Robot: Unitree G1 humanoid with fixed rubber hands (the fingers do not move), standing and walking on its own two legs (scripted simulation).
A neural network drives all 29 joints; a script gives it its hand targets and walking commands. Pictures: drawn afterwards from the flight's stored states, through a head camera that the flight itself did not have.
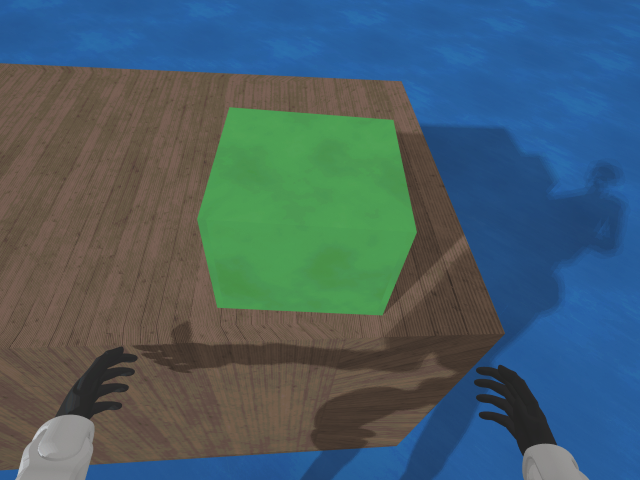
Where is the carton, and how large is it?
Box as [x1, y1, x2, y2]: [197, 107, 416, 314]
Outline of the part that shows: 229,107 197,218 217,307 382,314 416,232 393,120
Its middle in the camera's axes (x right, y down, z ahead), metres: -0.02 -0.04 +0.60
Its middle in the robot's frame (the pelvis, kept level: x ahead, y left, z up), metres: +0.47 +0.03 +0.04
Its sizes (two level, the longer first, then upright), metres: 0.254 0.234 0.197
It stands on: a pedestal, 0.72 m high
